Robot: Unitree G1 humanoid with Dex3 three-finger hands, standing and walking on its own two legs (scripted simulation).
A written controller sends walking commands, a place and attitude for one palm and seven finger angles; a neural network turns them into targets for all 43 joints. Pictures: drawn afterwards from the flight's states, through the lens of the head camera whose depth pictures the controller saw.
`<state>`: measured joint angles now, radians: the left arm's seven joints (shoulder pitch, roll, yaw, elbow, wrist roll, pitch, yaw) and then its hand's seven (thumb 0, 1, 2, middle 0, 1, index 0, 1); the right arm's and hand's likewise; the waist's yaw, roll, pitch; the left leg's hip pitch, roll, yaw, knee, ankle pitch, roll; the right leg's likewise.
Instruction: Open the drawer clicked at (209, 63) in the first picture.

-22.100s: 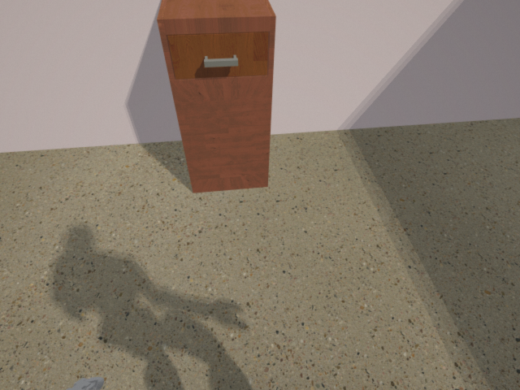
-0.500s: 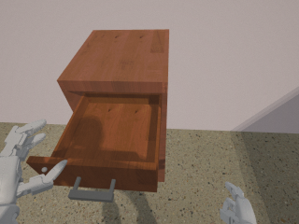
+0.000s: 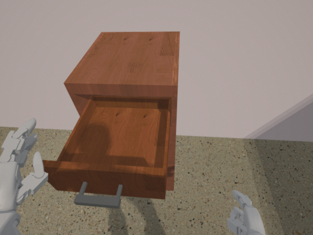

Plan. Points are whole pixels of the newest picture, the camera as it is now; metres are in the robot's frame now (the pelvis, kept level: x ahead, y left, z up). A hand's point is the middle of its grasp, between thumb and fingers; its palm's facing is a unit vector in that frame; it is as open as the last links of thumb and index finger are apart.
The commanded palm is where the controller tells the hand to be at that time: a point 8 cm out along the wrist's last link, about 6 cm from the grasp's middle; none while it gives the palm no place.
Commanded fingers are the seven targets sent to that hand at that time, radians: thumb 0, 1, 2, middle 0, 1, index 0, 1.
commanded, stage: step back with the hand held close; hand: left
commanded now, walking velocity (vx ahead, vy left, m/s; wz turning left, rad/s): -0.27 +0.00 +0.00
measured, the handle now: (99, 194) +0.23 +0.20 -0.05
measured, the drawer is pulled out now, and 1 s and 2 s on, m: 0.30 0.30 0.30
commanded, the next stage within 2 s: stop stepping back and stand still in 1.28 s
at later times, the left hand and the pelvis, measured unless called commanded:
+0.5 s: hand (25, 193) +0.14 +0.25 +0.15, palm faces +0.27 -0.81 -0.52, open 7.4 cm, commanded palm +0.08 +0.30 +0.17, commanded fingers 0.00 0.90 0.90 -0.20 -0.30 -0.20 -0.30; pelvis -0.05 +0.02 -0.01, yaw -1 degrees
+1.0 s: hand (5, 227) +0.09 +0.25 +0.15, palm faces +0.30 -0.82 -0.48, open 7.4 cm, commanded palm +0.02 +0.30 +0.17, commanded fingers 0.00 0.90 0.90 -0.20 -0.30 -0.20 -0.30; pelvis -0.12 +0.02 -0.02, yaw +0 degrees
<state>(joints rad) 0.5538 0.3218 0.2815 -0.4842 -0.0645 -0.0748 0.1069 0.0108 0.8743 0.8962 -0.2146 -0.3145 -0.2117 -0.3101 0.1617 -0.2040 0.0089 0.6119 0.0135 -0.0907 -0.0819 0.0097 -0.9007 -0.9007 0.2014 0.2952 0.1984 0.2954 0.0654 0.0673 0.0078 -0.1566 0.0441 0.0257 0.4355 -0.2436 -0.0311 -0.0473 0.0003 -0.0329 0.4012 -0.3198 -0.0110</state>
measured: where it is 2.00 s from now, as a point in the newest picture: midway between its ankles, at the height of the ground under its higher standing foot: outside the picture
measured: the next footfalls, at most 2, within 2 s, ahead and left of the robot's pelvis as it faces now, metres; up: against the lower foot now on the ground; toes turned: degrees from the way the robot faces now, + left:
left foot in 1.14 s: -0.05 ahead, +0.13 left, +0.00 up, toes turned +0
right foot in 1.46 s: -0.26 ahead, -0.12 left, +0.00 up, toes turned -6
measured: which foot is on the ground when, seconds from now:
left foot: down 0.00-1.00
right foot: down 0.00-1.00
